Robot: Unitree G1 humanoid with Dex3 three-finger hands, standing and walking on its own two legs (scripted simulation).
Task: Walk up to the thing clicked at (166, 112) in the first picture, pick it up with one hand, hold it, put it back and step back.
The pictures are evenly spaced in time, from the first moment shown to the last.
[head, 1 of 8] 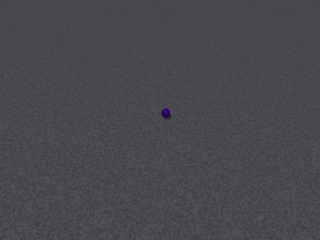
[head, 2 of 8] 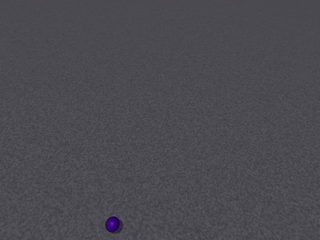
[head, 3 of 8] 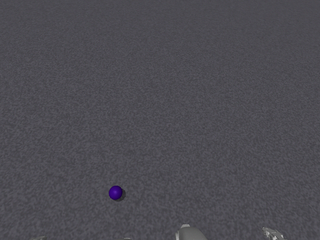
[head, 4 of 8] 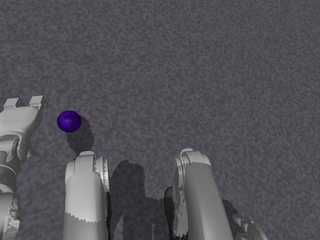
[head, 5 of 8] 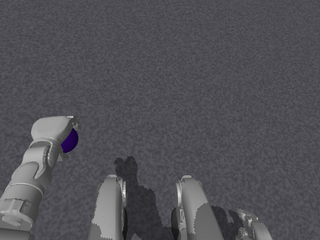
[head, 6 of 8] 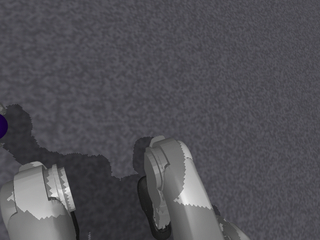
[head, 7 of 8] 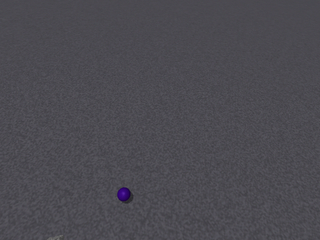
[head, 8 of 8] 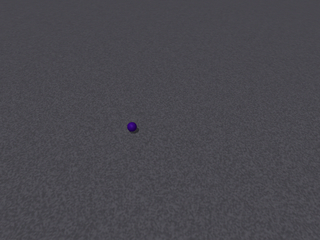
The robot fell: no
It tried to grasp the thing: yes
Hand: left
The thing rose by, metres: 0.69
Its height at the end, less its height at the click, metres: +0.00
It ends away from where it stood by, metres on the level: 0.09
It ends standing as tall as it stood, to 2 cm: yes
